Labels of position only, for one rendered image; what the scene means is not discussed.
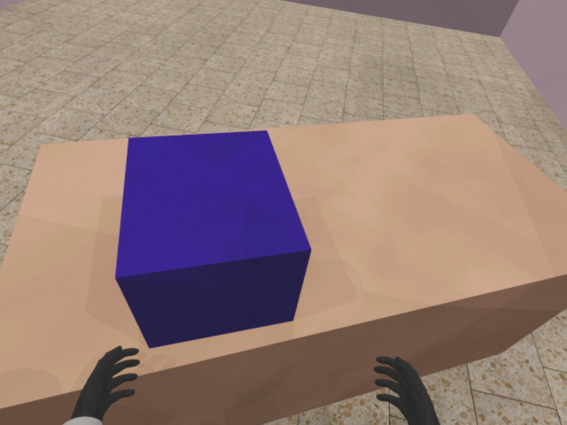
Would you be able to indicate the left robot hand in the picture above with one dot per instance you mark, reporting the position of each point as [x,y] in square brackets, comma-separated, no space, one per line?
[95,397]

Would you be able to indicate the carton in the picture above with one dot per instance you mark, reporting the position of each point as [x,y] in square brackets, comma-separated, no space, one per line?
[210,240]

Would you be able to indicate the pedestal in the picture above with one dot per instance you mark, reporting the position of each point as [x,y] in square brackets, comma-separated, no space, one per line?
[432,240]

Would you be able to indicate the right robot hand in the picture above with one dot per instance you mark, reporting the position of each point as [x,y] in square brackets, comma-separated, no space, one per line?
[414,401]

